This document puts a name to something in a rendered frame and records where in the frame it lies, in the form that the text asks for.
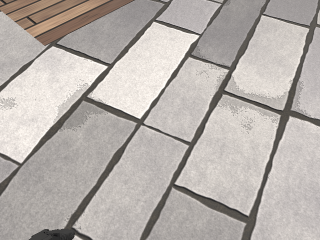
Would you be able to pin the robot left hand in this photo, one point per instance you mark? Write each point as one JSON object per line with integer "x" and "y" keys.
{"x": 57, "y": 234}

